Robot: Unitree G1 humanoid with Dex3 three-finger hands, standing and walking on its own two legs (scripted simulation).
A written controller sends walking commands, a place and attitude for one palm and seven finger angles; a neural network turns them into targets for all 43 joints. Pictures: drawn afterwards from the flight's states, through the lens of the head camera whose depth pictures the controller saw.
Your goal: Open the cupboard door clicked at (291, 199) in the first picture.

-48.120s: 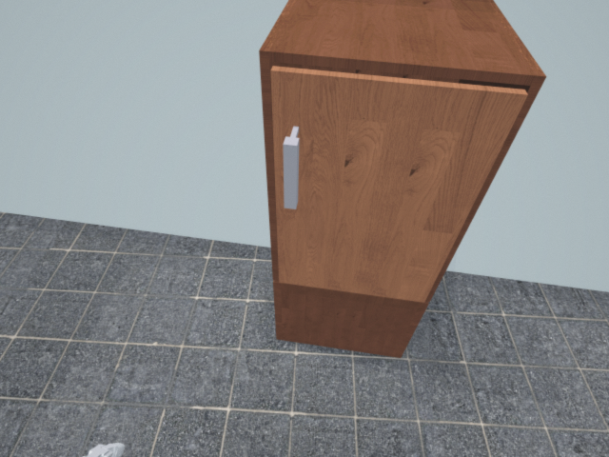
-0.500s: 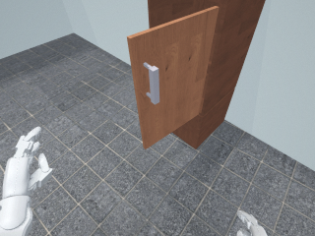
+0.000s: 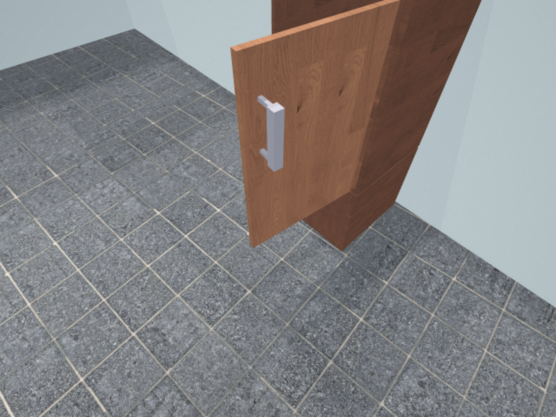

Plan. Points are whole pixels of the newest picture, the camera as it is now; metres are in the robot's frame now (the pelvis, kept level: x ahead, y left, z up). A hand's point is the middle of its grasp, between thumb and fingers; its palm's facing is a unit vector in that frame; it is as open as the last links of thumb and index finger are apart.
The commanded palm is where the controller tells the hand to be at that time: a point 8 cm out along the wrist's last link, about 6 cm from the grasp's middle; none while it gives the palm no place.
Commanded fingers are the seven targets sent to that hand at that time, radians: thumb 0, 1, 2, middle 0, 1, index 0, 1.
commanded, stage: let the arm hang, fingers relaxed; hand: left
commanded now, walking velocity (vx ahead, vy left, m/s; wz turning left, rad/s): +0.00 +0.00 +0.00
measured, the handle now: (269, 133) +0.62 +0.05 +0.04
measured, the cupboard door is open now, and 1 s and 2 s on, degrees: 83 83 83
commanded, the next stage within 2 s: look to check the result in 0.52 s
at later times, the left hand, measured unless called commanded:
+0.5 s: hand out of the picture +0.00 +0.16 -0.18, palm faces +0.02 -0.99 -0.16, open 7.3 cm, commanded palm none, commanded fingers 0.00 0.90 0.90 -0.20 -0.30 -0.20 -0.30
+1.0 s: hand out of the picture +0.03 +0.17 -0.17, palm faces +0.02 -0.98 -0.20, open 7.3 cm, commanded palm none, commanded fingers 0.00 0.90 0.90 -0.20 -0.30 -0.20 -0.30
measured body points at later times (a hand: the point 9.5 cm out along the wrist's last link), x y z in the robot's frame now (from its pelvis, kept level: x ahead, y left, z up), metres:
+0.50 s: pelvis +0.01 +0.00 +0.00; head +0.02 +0.00 +0.45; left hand +0.00 +0.21 -0.16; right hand +0.00 -0.21 -0.16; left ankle +0.04 +0.11 -0.74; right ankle +0.02 -0.11 -0.74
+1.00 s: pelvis +0.02 +0.00 +0.00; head +0.04 -0.01 +0.45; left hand +0.03 +0.22 -0.15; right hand +0.01 -0.22 -0.16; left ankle +0.04 +0.11 -0.74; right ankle +0.02 -0.11 -0.74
